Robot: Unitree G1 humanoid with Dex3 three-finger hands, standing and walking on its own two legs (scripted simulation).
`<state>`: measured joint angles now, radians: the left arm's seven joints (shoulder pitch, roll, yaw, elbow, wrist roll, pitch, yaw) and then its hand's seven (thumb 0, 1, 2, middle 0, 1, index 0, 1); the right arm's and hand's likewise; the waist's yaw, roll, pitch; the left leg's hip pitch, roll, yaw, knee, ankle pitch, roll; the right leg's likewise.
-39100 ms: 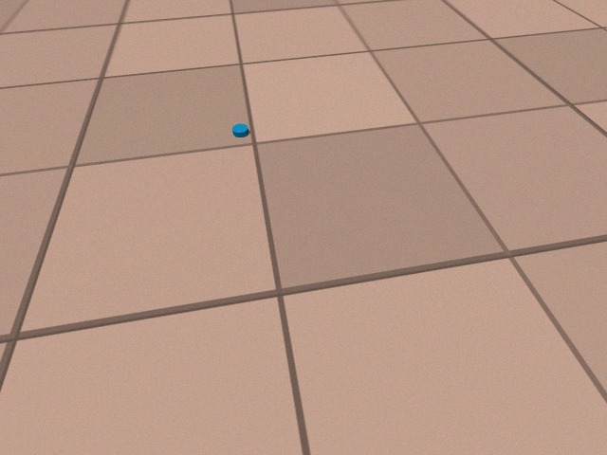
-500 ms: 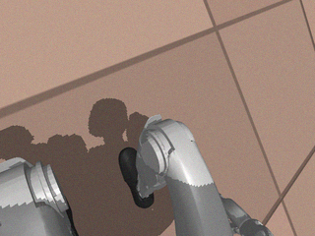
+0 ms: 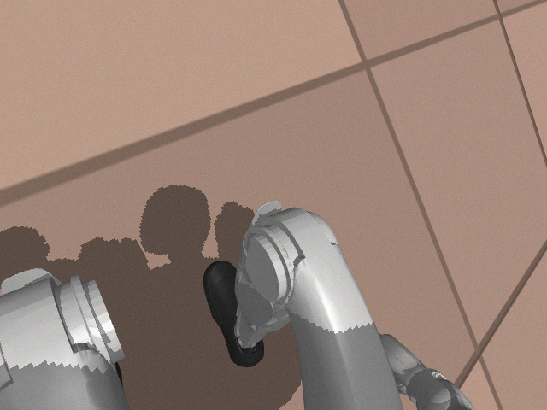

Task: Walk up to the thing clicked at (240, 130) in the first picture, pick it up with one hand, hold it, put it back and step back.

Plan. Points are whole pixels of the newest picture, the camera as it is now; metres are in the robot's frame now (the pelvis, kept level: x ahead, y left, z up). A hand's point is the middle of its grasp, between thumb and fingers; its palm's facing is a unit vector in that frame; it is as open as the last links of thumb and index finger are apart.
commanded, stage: rest palm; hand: left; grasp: from above
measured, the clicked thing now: out of the picture +0.46 +0.44 -0.29
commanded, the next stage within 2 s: none
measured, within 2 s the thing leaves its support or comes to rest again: neither
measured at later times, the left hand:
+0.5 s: hand out of the picture +0.43 +0.42 -0.23, palm faces -0.44 -0.20 -0.87, open 14.0 cm
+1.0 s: hand out of the picture +0.43 +0.42 -0.23, palm faces -0.44 -0.18 -0.88, open 14.0 cm
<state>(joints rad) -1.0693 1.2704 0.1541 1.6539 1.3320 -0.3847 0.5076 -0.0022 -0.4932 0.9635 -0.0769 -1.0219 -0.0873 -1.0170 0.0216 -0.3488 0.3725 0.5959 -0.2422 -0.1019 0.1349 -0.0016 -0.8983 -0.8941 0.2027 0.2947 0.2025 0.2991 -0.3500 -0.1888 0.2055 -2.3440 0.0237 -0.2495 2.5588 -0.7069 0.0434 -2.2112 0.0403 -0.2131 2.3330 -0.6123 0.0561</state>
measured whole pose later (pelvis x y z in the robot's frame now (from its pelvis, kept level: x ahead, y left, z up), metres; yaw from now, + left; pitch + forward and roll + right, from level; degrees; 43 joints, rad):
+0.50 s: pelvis +0.00 +0.00 +0.00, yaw +0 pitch +26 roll -16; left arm -1.04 1.32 0.20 1.60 1.27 -0.40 0.40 0.00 -0.49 0.96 -0.08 -1.02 -0.09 -1.02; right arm 0.03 -0.35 0.42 0.58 -0.24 -0.07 0.12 0.00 -0.90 -0.90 0.20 0.29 0.20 0.30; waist -0.36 -0.19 0.25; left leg -2.33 0.03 -0.26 2.55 -0.71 0.03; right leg -2.21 0.05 -0.22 2.33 -0.61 0.05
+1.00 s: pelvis +0.00 +0.00 +0.00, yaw -1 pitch +26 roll -17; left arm -1.05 1.30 0.16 1.61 1.27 -0.37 0.42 0.00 -0.49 0.97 -0.08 -1.01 -0.08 -1.01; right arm 0.02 -0.34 0.41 0.60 -0.24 -0.08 0.11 0.00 -0.90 -0.89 0.20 0.29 0.20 0.30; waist -0.35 -0.19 0.23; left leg -2.34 0.03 -0.25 2.55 -0.71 0.04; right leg -2.21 0.05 -0.22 2.32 -0.61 0.06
